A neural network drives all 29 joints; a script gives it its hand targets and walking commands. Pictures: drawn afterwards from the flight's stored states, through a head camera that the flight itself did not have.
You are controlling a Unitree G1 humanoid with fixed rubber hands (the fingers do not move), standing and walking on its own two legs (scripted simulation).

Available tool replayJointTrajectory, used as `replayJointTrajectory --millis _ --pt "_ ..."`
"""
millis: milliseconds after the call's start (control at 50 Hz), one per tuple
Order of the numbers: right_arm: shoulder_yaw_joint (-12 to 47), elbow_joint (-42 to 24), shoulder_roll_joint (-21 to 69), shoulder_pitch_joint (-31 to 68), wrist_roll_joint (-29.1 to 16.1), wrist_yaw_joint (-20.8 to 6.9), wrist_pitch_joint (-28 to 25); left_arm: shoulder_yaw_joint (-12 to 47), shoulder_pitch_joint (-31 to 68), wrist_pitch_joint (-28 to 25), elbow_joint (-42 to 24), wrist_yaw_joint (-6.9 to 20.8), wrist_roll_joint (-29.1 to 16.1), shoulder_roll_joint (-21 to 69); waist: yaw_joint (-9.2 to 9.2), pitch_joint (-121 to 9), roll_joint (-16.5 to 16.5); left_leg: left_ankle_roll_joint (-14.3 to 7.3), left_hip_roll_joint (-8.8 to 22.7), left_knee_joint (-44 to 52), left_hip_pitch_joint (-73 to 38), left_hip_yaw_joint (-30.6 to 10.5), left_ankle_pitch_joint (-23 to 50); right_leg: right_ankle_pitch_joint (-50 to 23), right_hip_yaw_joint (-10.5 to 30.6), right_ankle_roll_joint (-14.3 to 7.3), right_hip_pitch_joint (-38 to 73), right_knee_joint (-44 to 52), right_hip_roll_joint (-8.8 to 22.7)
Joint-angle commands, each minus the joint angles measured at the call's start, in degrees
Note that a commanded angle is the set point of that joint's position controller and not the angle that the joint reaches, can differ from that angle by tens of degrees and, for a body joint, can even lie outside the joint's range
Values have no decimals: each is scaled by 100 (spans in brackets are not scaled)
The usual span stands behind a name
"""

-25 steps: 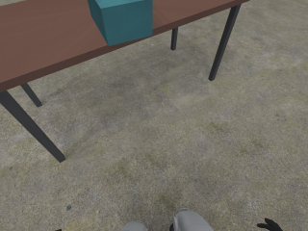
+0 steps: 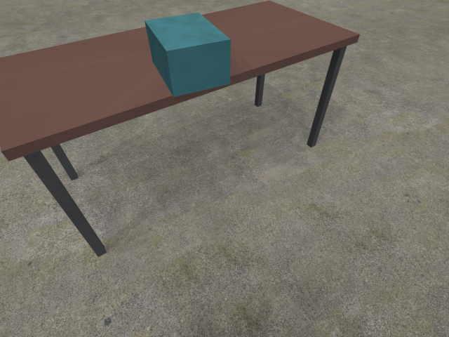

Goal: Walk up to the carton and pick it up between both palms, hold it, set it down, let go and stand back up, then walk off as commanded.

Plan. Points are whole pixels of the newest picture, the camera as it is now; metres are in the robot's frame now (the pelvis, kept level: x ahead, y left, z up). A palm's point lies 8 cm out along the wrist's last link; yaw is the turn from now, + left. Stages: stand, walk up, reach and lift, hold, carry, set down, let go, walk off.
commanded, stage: walk off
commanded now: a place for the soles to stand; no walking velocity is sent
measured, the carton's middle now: (187, 51) +1.04 +0.15 +0.05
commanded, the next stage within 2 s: stand in 0.88 s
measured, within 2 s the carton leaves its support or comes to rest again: neither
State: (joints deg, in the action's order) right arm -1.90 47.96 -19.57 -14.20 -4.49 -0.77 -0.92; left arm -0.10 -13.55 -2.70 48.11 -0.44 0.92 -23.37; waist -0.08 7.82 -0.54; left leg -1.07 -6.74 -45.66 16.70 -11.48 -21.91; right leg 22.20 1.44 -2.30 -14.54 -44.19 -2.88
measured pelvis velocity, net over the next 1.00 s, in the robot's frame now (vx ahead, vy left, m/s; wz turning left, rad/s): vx -0.01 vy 0.02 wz -0.02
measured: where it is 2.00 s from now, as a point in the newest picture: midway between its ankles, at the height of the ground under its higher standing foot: outside the picture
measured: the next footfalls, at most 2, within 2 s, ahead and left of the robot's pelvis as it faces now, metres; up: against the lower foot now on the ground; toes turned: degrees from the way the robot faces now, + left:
none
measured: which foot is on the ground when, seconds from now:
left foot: down 0.00-1.00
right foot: down 0.00-1.00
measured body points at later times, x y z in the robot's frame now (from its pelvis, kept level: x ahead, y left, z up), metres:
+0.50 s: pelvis +0.02 +0.01 +0.01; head +0.03 +0.02 +0.46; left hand +0.11 +0.32 -0.10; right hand +0.10 -0.28 -0.10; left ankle +0.06 +0.12 -0.71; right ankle +0.01 -0.10 -0.70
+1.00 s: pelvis -0.01 +0.02 +0.02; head +0.02 +0.02 +0.47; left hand +0.10 +0.33 -0.09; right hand +0.08 -0.27 -0.09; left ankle +0.05 +0.12 -0.71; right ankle -0.01 -0.09 -0.71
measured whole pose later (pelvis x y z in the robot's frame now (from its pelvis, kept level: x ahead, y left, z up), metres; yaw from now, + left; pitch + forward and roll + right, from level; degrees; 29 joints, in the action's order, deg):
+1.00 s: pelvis -0.01 +0.02 +0.02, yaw -1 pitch -5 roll -1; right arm -1.9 48.6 -19.6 -11.4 -4.5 -0.9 -1.0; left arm -0.1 -11.3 -1.7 48.5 -0.4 0.9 -22.9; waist -0.1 8.6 0.7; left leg -1.6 -5.4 -33.0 15.4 -8.8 -12.4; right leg 19.3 1.3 -1.2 -10.7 -32.9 -2.9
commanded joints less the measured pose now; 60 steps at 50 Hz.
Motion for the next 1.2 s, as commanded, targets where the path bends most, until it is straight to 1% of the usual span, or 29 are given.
replayJointTrajectory --millis 0,40,80,120,140,160,180,220,280,320,340,380,400,460,520,580,620,660,700,720,740,760,840,860,880,940,980,1040,1180 --pt "-540 -318 -1858 305 670 -1 -261 -561 429 -83 7 -42 -118 -1162 -24 26 1001 -979 1733 3362 611 -2836 -1141 892 123 -154 -417 71 86" --pt "-470 -299 -1824 482 660 -17 -253 -584 206 -104 116 -28 -85 -1203 -121 -9 1038 -1043 1636 3229 702 -2497 -967 897 87 -137 -206 245 154" --pt "-391 -314 -1613 558 607 -17 -262 -542 92 -195 246 -41 -100 -1034 -283 -439 861 -931 1436 2518 658 -1895 593 65 179 -226 584 1191 275" --pt "-354 -429 -1397 789 587 -3 -234 -626 -518 -301 416 -87 -77 -1259 -531 -1011 364 -486 780 1049 1108 -871 1501 -859 1255 -450 1782 1991 777" --pt "-332 -439 -1250 692 579 21 -250 -662 -636 -344 364 -125 -43 -1480 -460 -993 -249 -301 351 157 1220 -326 1515 -1850 2075 -559 1912 2178 1360" --pt "-352 -372 -1256 464 567 46 -249 -658 -534 -372 246 -156 -29 -1530 -358 -817 -194 -193 300 -83 1367 99 788 -2936 2203 -807 1891 2068 1800" --pt "-354 -315 -1234 311 567 45 -227 -651 -292 -352 217 -166 -7 -1471 -225 -797 -166 -156 330 -214 1343 106 -651 -2940 2334 -1148 1598 2119 2101" --pt "-432 -259 -1424 90 589 27 -209 -621 46 -324 100 -128 52 -1430 -34 -641 -187 -209 445 -252 1070 193 -1045 -2663 2110 -1356 1137 1974 2073" --pt "-479 -161 -1473 21 574 6 -228 -584 284 -302 -1 -118 2 -1357 93 -249 -63 -259 519 451 406 393 305 -2439 1735 -1183 332 1880 1807" --pt "-500 -166 -1425 -15 612 13 -289 -542 382 -272 1 -120 -40 -1199 131 -514 277 -392 711 1324 -272 -46 2051 -2694 1003 -730 131 1199 1124" --pt "-499 -245 -1486 -27 603 24 -313 -535 337 -256 -88 -122 -96 -1061 99 -646 796 -602 1066 1704 -444 -817 2613 -2399 575 -453 -68 624 679" --pt "-497 -321 -1651 239 631 34 -300 -513 171 -175 -51 -102 -137 -969 -82 -694 852 -1054 1793 2475 -476 -2209 2210 274 114 -137 -332 373 72" --pt "-448 -395 -1614 328 628 18 -224 -520 136 -116 24 -145 -173 -1037 -38 -546 934 -1202 1882 2714 -220 -2244 2027 1072 138 -119 -156 257 100" --pt "-359 -385 -1545 690 610 0 -196 -515 35 -149 220 -97 -147 -1008 -199 -466 1213 -918 1417 2511 47 -1551 1801 208 246 -208 318 1230 301" --pt "-341 -533 -1390 987 586 2 -167 -620 -428 -261 362 -155 -98 -1353 -439 -1006 472 -482 818 1148 756 -564 2385 -1771 1252 -542 1675 1878 907" --pt "-384 -289 -1298 540 540 17 -117 -611 12 -282 210 -198 -33 -1447 -133 -621 -141 -166 319 -31 571 245 125 -3181 1922 -1313 986 2086 2001" --pt "-416 -357 -1401 291 591 -5 -78 -645 137 -274 158 -173 32 -1476 -9 -450 -260 -206 409 -104 726 292 -927 -3452 1860 -1382 869 1966 2177" --pt "-416 -278 -1334 219 602 -23 -97 -607 319 -244 63 -174 13 -1364 91 -321 -200 -258 556 711 301 413 -288 -3474 1415 -1166 574 1771 1930" --pt "-499 -206 -1428 114 633 7 -187 -552 528 -222 37 -179 -94 -1165 180 -677 438 -462 894 1588 -670 -186 2683 -3340 611 -564 166 893 1029" --pt "-504 -297 -1500 164 631 12 -212 -496 490 -192 -33 -170 -143 -992 118 -747 771 -720 1372 1982 -860 -1195 3220 -2332 247 -261 -234 400 547" --pt "-498 -376 -1593 212 643 16 -211 -512 295 -135 14 -187 -184 -984 14 -735 932 -980 1823 2314 -868 -1966 3735 -46 80 -105 -357 162 194" --pt "-479 -323 -1620 165 622 35 -201 -511 235 -90 -58 -167 -191 -1003 33 -719 924 -1142 2031 2625 -773 -2228 3280 1100 57 -68 -396 9 22" --pt "-428 -307 -1535 617 651 23 -158 -498 205 -50 215 -107 -149 -1052 -44 -724 1193 -899 1703 2676 -846 -1787 2754 677 208 -71 -334 571 252" --pt "-387 -355 -1437 686 617 12 -144 -525 125 -83 306 -102 -182 -1039 -124 -844 1107 -839 1547 2444 -915 -1459 3063 260 92 -95 -7 1109 238" --pt "-270 -121 -1434 543 421 74 -180 -412 223 -62 68 -53 -225 -792 -46 -1061 455 -617 1692 2422 -1297 -1879 3011 -420 463 94 -24 1546 214" --pt "-244 -140 -1374 952 343 86 -182 -423 240 -68 124 -55 -148 -872 -158 -1377 230 -471 1339 2141 -408 -1160 2096 -1594 607 -28 1315 2145 501" --pt "-214 -84 -1291 1013 381 91 -125 -426 530 -58 83 -77 -77 -1003 -28 -958 -46 -283 920 2238 -38 -697 973 -1234 909 -180 1159 2366 743" --pt "-220 175 -1414 802 475 71 -105 -387 949 -46 -3 -8 8 -1017 142 -419 -38 -288 934 2581 -84 -635 -353 125 974 -277 305 2591 898" --pt "-210 306 -1260 784 486 20 -152 -387 767 -55 121 29 -8 -1105 80 -354 -508 -156 730 2232 -100 -260 196 663 1256 -254 89 3140 1098"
